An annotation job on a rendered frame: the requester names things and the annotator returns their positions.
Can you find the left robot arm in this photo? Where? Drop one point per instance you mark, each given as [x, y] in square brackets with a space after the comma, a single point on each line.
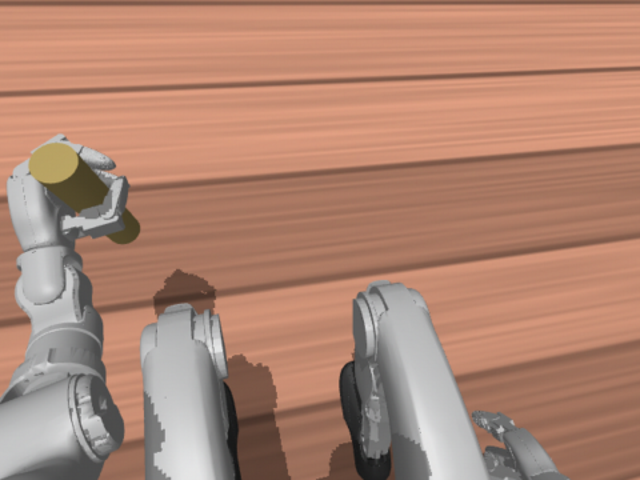
[57, 418]

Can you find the right robot foot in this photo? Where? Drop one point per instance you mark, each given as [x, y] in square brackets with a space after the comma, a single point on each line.
[367, 468]

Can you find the can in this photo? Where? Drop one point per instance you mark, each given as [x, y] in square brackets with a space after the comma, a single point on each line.
[61, 170]

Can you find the left robot hand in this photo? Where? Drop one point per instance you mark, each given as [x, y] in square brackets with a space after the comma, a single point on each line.
[40, 218]

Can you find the right robot hand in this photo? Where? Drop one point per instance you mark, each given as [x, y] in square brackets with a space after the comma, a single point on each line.
[524, 457]

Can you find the left robot foot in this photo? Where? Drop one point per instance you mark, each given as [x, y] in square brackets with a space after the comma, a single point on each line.
[232, 432]

